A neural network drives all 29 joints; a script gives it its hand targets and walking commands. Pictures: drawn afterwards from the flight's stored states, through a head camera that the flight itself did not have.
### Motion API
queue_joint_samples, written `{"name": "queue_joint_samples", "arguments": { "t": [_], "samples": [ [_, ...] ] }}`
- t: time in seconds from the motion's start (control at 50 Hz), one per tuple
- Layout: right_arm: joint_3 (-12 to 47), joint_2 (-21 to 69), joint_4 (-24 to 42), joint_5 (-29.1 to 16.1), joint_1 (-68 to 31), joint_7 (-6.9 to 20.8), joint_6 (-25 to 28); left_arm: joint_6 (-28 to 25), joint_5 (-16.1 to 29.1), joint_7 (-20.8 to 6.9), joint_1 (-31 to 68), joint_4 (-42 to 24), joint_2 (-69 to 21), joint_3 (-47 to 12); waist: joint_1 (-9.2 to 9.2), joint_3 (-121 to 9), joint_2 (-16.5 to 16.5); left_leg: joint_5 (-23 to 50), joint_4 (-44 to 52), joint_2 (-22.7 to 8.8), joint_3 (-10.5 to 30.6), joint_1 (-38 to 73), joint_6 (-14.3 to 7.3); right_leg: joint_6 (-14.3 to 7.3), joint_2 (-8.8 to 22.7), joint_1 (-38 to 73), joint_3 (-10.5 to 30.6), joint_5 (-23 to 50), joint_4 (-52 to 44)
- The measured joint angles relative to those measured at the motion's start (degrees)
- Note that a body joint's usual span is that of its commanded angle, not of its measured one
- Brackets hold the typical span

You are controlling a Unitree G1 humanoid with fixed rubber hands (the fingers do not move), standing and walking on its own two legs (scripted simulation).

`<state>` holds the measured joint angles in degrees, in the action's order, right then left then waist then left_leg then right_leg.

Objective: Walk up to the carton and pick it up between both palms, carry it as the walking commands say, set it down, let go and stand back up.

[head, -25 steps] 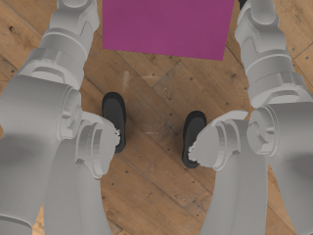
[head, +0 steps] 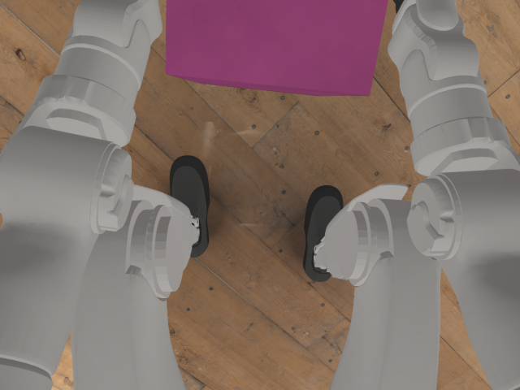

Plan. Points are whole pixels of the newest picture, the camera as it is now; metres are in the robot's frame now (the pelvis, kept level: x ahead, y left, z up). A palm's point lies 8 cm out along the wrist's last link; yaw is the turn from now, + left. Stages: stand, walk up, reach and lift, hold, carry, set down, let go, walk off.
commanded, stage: reach and lift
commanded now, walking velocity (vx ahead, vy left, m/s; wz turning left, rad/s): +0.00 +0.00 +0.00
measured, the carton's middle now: (271, 7) +0.53 +0.01 -0.26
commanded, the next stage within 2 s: none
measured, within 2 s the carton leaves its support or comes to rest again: neither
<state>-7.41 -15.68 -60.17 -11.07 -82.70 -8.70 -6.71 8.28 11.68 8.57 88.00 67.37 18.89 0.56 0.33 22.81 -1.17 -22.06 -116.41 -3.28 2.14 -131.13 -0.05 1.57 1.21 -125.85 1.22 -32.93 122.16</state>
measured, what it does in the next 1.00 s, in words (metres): stands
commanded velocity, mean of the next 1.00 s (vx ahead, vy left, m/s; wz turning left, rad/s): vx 0.00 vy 0.00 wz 0.00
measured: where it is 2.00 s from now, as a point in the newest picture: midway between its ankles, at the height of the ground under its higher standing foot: (257, 236)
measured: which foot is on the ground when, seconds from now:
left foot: down 0.00-1.00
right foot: down 0.00-1.00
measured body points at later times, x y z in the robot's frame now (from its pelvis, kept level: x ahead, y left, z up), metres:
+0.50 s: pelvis -0.02 +0.00 +0.00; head +0.34 +0.02 +0.26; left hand +0.56 +0.16 -0.14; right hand +0.55 -0.14 -0.13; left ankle +0.16 +0.13 -0.35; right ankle +0.11 -0.13 -0.35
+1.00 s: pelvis -0.03 +0.01 +0.03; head +0.31 +0.03 +0.31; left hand +0.53 +0.15 -0.09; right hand +0.53 -0.15 -0.07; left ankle +0.16 +0.13 -0.35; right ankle +0.11 -0.13 -0.35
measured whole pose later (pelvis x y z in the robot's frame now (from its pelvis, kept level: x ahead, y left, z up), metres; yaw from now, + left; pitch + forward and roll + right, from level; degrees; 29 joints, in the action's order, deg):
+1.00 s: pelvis -0.03 +0.01 +0.03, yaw -1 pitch +22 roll -3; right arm -16.0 -11.5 -42.0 -1.3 -79.0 -8.6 -24.4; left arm 25.8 3.2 8.9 79.7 44.9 15.2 8.9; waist 0.3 30.0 -1.2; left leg -21.5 -114.4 -1.5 3.9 -114.7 0.1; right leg 2.3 -0.5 -108.7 0.5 -31.3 118.1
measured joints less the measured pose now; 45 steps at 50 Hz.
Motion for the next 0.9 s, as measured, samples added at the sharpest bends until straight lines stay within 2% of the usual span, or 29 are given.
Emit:
{"name": "queue_joint_samples", "arguments": {
  "t": [0.16,0.38,0.48,0.58,0.7,0.9],
  "samples": [
    [0.02,0.31,5.3,0.89,-0.36,-2.99,-2.27,2.49,-0.01,0.64,0.42,-5.61,0.87,0.0,0.0,2.37,0.0,0.8,-0.02,0.33,0.22,2.35,0.0,0.36,-0.35,2.49,0.13,0.64,0.0],
    [-0.22,0.68,9.68,3.86,-0.07,-3.23,-8.86,8.58,-0.9,0.1,1.29,-8.41,1.82,-0.01,0.0,7.33,0.0,1.43,-0.02,0.84,0.41,7.82,0.0,0.44,-0.43,8.13,0.13,1.19,-0.02],
    [-4.24,2.23,11.01,6.16,0.21,-2.68,-9.63,8.92,-3.69,-0.59,1.02,-8.9,0.82,3.16,0.0,7.05,0.0,1.72,-0.02,1.2,0.51,8.22,0.0,0.45,-0.48,8.53,0.12,1.48,-0.02],
    [-4.68,2.34,12.66,6.79,0.26,-2.5,-11.95,10.93,-4.26,-0.73,0.97,-10.3,0.82,3.31,0.0,7.14,0.0,1.79,-0.02,1.42,0.61,8.33,0.01,0.47,-0.54,8.66,0.09,1.53,-0.07],
    [-5.06,2.67,17.16,6.85,2.37,-2.58,-13.69,14.0,-4.58,-0.33,-0.13,-15.22,0.58,3.31,0.0,7.26,0.0,1.65,-0.01,1.45,0.89,9.71,0.02,0.72,-0.72,10.23,-0.09,1.52,-0.41],
    [-8.45,3.92,17.98,9.58,3.67,-0.52,-16.88,15.77,-8.26,-0.34,-4.93,-18.1,-2.97,8.2,0.0,7.12,0.0,0.98,0.64,1.66,1.63,14.31,0.06,0.74,-1.36,15.13,-0.67,1.55,-2.11]
  ]
}}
